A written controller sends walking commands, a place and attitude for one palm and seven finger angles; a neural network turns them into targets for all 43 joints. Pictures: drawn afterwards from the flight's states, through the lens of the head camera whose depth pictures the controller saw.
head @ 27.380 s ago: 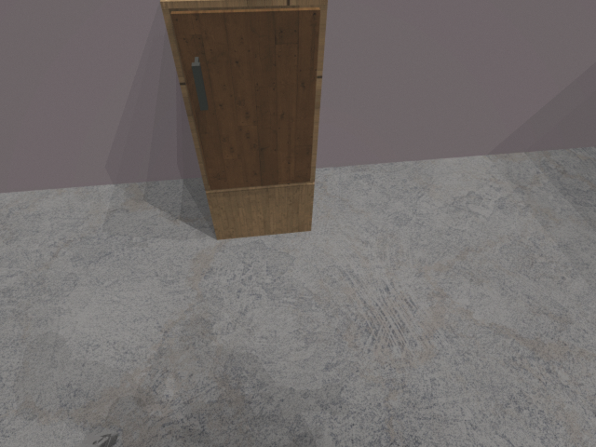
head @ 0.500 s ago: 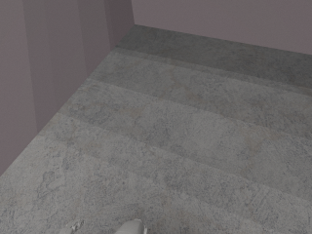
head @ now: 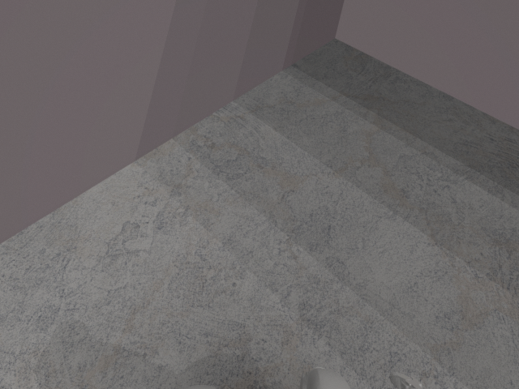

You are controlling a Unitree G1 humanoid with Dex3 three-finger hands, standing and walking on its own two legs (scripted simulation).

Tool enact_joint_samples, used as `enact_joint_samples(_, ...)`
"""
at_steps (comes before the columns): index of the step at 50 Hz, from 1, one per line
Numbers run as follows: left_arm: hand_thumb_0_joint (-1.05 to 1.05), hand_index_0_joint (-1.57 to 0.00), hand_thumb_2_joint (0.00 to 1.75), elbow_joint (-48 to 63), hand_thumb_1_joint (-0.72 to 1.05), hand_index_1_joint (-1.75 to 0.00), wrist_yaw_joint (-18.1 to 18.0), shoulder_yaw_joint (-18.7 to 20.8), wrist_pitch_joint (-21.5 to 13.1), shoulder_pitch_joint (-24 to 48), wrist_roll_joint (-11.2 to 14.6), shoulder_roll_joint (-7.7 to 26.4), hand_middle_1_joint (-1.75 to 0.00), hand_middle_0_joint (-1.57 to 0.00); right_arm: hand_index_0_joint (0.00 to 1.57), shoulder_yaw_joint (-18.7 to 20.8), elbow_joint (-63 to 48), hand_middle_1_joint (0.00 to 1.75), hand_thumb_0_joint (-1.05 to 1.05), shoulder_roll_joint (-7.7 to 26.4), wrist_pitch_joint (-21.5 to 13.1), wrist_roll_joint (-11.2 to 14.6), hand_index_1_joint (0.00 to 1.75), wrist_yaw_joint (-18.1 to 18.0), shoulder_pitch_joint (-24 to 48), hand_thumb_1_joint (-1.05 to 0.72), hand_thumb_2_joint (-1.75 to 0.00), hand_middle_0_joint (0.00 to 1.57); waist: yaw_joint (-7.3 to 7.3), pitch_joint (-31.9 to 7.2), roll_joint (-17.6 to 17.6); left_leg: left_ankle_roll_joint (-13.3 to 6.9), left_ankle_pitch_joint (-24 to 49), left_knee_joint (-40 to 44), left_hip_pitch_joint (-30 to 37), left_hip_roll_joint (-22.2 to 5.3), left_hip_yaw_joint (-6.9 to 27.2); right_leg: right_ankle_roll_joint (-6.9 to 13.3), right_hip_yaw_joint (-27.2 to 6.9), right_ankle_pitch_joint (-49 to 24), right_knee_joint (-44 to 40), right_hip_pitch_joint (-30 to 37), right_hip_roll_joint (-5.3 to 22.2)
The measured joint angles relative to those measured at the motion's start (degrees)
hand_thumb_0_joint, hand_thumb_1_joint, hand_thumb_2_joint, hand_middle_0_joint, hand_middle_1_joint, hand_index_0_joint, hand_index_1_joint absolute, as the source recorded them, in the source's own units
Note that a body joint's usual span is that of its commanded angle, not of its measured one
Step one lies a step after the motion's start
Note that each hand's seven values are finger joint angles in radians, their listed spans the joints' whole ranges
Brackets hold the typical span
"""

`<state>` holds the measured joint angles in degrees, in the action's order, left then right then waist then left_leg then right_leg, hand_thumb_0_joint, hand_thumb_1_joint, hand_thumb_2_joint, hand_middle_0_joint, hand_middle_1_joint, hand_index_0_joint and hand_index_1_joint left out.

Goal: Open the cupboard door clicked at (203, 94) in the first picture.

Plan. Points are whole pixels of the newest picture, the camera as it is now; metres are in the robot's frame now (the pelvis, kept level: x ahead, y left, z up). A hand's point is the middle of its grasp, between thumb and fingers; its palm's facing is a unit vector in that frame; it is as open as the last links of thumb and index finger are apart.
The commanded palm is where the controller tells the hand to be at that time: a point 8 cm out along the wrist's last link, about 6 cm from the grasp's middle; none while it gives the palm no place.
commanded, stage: turn to face it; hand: left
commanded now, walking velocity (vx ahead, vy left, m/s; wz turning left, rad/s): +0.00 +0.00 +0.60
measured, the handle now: out of the picture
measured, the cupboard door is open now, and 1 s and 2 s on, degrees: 46 46 46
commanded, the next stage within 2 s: none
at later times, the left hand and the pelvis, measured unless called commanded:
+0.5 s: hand out of the picture +0.01 +0.16 -0.16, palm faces +0.35 -0.91 -0.23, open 7.3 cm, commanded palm none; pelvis +0.01 -0.04 +0.00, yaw +20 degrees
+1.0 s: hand out of the picture +0.01 +0.19 -0.15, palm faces +0.57 -0.78 -0.27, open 7.4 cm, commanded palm none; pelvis +0.02 -0.05 +0.00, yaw +35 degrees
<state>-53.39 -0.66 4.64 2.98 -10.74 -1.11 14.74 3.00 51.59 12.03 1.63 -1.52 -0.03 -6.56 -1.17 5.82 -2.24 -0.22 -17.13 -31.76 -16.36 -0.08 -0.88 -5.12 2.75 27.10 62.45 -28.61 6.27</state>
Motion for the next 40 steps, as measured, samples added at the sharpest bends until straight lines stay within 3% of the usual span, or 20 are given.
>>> enact_joint_samples(4, 0.0, -0.2, 0.9, 1.7, 0.91, -0.3, 0.21, -0.26, -0.49, 1.75, 0.22, -0.34, -0.3, -0.19, 0.2, 0.08, 0.55, 0.3, 0.0, 0.34, 0.43, -0.19, 0.3, 0.11, -1.35, -0.9, -0.89, 0.2, 0.6, -0.07, 1.74, 0.73, 1.18, 1.65, 0.57, -0.07, 2.44, -0.03, -1.11, -1.41, -8.65, 1.5, -1.31)
enact_joint_samples(8, 0.0, -0.2, 0.9, 3.59, 0.91, -0.3, 0.42, -0.75, -1.73, 2.5, 0.34, -0.96, -0.3, -0.19, 0.2, 0.69, 0.94, 0.3, 0.0, 0.97, 1.44, -0.05, 0.3, 0.31, -2.56, -0.9, -0.89, 0.2, 1.37, -0.52, 3.25, 2.29, 0.0, -1.21, -1.18, 0.26, 5.24, 0.63, -0.22, -7.14, -23.74, 7.74, -3.16)
enact_joint_samples(9, 0.0, -0.2, 0.9, 4.01, 0.91, -0.3, 0.35, -0.89, -2.39, 2.36, 0.11, -1.22, -0.3, -0.19, 0.2, 0.99, 0.96, 0.3, 0.0, 1.3, 1.65, 0.19, 0.3, 0.39, -2.89, -0.9, -0.89, 0.2, 1.4, -0.8, 3.64, 2.13, -1.09, -3.41, -2.4, 0.47, 5.78, 2.96, 0.42, -9.31, -26.68, 8.97, -3.26)
enact_joint_samples(10, 0.0, -0.2, 0.9, 4.13, 0.91, -0.3, 0.19, -1.19, -2.86, 2.5, -0.14, -1.85, -0.3, -0.19, 0.2, 1.44, 1.23, 0.3, 0.0, 1.86, 1.88, 0.35, 0.3, 0.42, -2.77, -0.9, -0.89, 0.2, 1.53, -0.49, 4.47, 2.06, -5.54, -8.16, -4.19, 0.68, 6.12, 4.75, 1.35, -9.35, -25.96, 8.91, -3.23)
enact_joint_samples(12, 0.0, -0.2, 0.9, 4.24, 0.9, -0.3, -0.15, -1.9, -3.27, 2.33, -0.22, -3.04, -0.3, -0.19, 0.2, 2.1, 1.94, 0.3, 0.0, 2.77, 2.55, 0.36, 0.3, 0.51, -2.43, -0.91, -0.89, 0.2, 1.74, 0.11, 4.93, 2.03, -10.88, -21.54, -8.49, 1.73, 5.16, 5.97, 2.92, -8.21, -25.23, 9.63, -2.14)
enact_joint_samples(14, 0.0, -0.2, 0.9, 4.0, 0.9, -0.3, -0.49, -2.29, -3.0, 1.65, -0.21, -4.12, -0.3, -0.2, 0.2, 2.45, 2.48, 0.3, 0.0, 3.32, 3.05, 0.3, 0.3, 0.82, -2.11, -0.91, -0.89, 0.2, 2.0, 0.35, 4.89, 2.57, -9.46, -32.03, -11.64, 1.45, 3.19, 5.93, 4.35, -8.33, -26.98, 11.38, -1.23)
enact_joint_samples(16, 0.0, -0.2, 0.9, 3.54, 0.9, -0.3, -0.66, -2.54, -2.74, 0.82, -0.24, -4.8, -0.3, -0.2, 0.2, 2.49, 2.69, 0.3, 0.0, 3.32, 3.26, 0.3, 0.3, 1.18, -1.91, -0.91, -0.89, 0.2, 2.46, 0.25, 4.32, 3.28, -7.2, -36.14, -13.02, 0.52, 1.5, 5.71, 5.89, -9.12, -29.18, 12.94, -0.43)
enact_joint_samples(20, 0.0, -0.2, 0.9, 2.74, 0.9, -0.3, -0.63, -2.74, -2.77, -0.31, -0.37, -5.38, -0.3, -0.2, 0.19, 2.11, 2.87, 0.3, 0.0, 2.5, 3.35, 0.46, 0.29, 1.63, -1.64, -0.91, -0.89, 0.19, 2.59, 0.26, 2.42, 4.16, -6.77, -30.26, -11.34, -1.07, -0.87, 5.59, 9.22, -9.83, -31.85, 15.11, 1.16)
enact_joint_samples(25, 0.0, -0.2, 0.9, 2.35, 0.91, -0.3, -0.43, -1.88, -3.08, -1.21, -0.65, -4.02, -0.3, -0.2, 0.19, 1.39, 2.74, 0.3, 0.0, 1.37, 2.94, 0.7, 0.29, 1.78, -0.32, -0.91, -0.89, 0.19, 1.03, 1.01, 0.45, 3.53, -8.37, -15.41, -6.17, -1.51, -3.62, 4.67, 13.27, -8.14, -29.84, 15.52, 3.21)
enact_joint_samples(28, 0.0, -0.2, 0.9, 1.88, 0.91, -0.3, -0.07, -1.13, -2.74, -2.58, -0.44, -2.57, -0.3, -0.2, 0.19, 0.93, 1.47, 0.3, 0.0, 1.12, 1.96, 0.63, 0.29, 1.96, 0.3, -0.91, -0.89, 0.19, 0.49, 0.62, -0.35, 2.18, -1.8, -4.09, -1.51, -1.03, -4.99, 3.38, 15.15, -5.32, -24.81, 14.03, 4.85)
enact_joint_samples(30, 0.0, -0.2, 0.9, 1.17, 0.91, -0.3, 0.03, -0.52, -1.41, -2.56, -0.17, -1.13, -0.3, -0.2, 0.19, 0.86, 0.65, 0.3, 0.0, 0.58, 0.81, 0.32, 0.29, 1.78, 0.76, -0.91, -0.89, 0.19, 0.58, 0.61, -1.49, -0.81, -0.91, -5.51, -2.88, 0.06, -4.42, 1.87, 11.04, 1.44, -15.39, 9.96, 4.82)
enact_joint_samples(32, 0.0, -0.2, 0.9, 0.18, 0.91, -0.3, -0.39, -0.12, 0.03, -1.83, -0.25, -0.28, -0.3, -0.2, 0.2, 0.46, 0.02, 0.3, 0.0, 0.2, 0.08, 0.22, 0.29, 1.11, 0.51, -0.91, -0.89, 0.19, 0.45, 0.43, -1.41, -2.33, -2.08, -6.24, -3.41, 0.33, -3.43, 1.22, 5.57, 4.88, -5.63, 5.47, 2.44)
enact_joint_samples(35, 0.0, -0.2, 0.9, -0.38, 0.91, -0.3, -0.26, 0.23, 0.42, -0.44, -0.25, 0.3, -0.3, -0.2, 0.2, -0.02, -0.18, 0.3, 0.0, -0.19, -0.24, 0.1, 0.3, 0.07, -0.5, -0.91, -0.89, 0.2, 0.45, 0.07, -0.84, -2.29, -0.14, -2.4, -1.99, 0.9, -1.82, 0.38, 0.88, 0.66, 2.42, 0.8, 0.43)
enact_joint_samples(40, 0.0, -0.2, 0.9, 0.92, 0.91, -0.3, 0.06, 0.04, -0.22, 1.41, -0.13, 0.15, -0.3, -0.19, 0.2, -0.48, 0.65, 0.3, 0.0, -0.28, -0.32, 0.21, 0.3, -0.18, -2.26, -0.91, -0.89, 0.2, 0.38, -0.4, 0.33, -2.45, 3.57, 3.59, 0.36, 1.74, 0.49, -0.55, -2.18, -4.63, 1.5, -1.47, -0.46)
